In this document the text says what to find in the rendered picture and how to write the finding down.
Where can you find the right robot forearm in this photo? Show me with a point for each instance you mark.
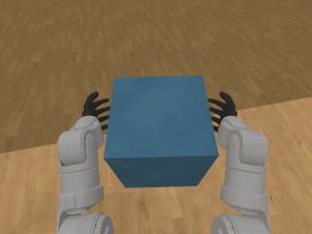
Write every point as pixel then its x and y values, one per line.
pixel 245 162

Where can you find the robot left hand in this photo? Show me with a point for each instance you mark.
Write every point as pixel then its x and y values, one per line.
pixel 90 108

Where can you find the carton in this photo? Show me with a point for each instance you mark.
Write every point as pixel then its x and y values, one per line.
pixel 160 131

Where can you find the left robot upper arm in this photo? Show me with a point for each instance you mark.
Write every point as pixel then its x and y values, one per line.
pixel 94 223

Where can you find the robot right hand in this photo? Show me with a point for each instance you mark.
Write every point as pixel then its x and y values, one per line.
pixel 228 108

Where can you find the left robot forearm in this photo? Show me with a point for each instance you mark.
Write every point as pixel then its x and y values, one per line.
pixel 80 188

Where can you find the right robot upper arm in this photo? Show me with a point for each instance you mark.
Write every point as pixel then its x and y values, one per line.
pixel 238 224

